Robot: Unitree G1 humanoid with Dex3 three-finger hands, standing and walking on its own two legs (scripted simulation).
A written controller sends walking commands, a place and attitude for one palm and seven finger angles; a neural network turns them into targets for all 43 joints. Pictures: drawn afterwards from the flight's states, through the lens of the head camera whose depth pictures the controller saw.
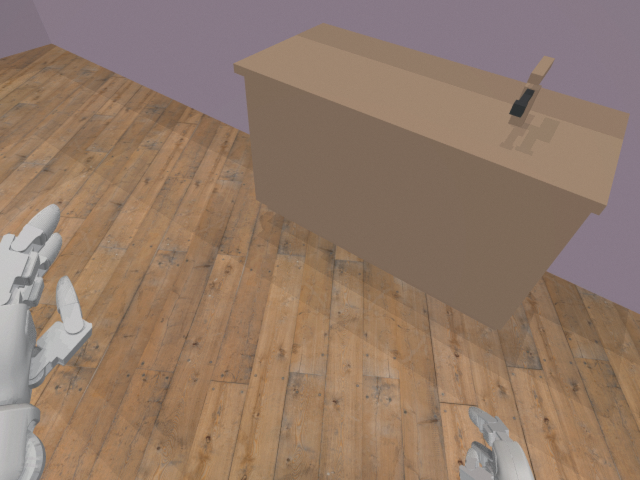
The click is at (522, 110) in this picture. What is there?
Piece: tap's lever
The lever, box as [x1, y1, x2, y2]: [509, 100, 527, 117]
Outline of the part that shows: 516,100 509,113 520,117 527,103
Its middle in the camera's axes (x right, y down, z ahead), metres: +0.48 -0.32 +0.94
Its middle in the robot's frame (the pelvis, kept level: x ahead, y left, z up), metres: +0.94 -0.42 +0.03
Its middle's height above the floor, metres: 0.80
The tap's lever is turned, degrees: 0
